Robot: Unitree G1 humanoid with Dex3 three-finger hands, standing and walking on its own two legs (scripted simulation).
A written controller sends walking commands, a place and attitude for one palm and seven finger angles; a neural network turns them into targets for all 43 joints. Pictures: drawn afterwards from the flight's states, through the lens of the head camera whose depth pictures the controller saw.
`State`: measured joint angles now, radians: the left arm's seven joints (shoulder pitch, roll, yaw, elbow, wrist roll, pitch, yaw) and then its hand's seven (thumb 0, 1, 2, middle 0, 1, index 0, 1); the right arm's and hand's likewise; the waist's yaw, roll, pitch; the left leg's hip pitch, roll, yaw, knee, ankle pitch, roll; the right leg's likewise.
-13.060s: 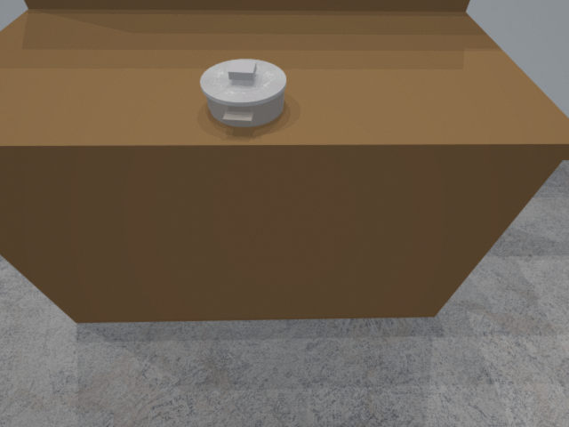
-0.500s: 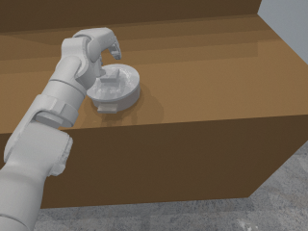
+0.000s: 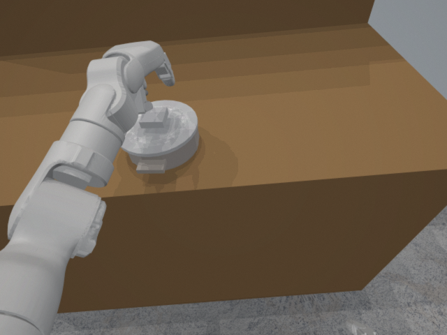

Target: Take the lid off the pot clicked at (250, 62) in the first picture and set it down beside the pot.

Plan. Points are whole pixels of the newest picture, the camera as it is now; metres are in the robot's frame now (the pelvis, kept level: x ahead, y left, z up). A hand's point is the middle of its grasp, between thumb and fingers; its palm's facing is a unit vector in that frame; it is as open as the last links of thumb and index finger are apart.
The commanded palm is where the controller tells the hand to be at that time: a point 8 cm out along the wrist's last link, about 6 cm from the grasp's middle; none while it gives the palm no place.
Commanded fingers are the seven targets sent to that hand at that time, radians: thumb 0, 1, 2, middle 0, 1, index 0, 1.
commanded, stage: move the open hand above the knob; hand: left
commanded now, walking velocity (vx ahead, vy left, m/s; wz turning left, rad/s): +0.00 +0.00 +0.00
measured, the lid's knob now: (154, 117) +0.49 +0.14 +0.15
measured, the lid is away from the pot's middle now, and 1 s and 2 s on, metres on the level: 0.00 0.00 0.01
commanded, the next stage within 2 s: lower the open fingers around the knob in 0.36 s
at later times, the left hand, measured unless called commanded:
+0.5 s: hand (145, 93) +0.46 +0.14 +0.22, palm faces -0.26 -0.07 -0.96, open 10.0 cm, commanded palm +0.45 +0.14 +0.28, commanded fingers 0.00 -0.37 1.64 -0.86 -0.08 -0.86 -0.08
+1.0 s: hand (137, 111) +0.45 +0.15 +0.19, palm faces -0.35 -0.12 -0.93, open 10.0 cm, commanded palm +0.45 +0.15 +0.24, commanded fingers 0.00 -0.37 1.64 -0.86 -0.08 -0.86 -0.08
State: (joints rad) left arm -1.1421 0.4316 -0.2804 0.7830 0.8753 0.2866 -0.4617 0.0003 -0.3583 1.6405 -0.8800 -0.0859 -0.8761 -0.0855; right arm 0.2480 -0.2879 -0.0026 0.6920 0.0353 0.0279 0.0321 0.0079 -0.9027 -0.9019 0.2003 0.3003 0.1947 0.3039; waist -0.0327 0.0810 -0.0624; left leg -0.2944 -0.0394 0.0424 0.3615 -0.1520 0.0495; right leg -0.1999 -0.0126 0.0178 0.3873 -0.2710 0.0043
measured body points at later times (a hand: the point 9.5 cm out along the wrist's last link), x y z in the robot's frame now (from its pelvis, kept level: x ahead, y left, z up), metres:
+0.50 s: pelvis -0.01 +0.00 +0.00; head +0.01 -0.03 +0.45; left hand +0.47 +0.14 +0.27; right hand +0.09 -0.25 -0.14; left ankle +0.02 +0.09 -0.74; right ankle -0.05 -0.12 -0.74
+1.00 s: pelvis -0.01 +0.01 +0.00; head +0.01 -0.01 +0.45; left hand +0.46 +0.16 +0.24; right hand +0.10 -0.26 -0.12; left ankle +0.02 +0.09 -0.74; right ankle -0.05 -0.12 -0.74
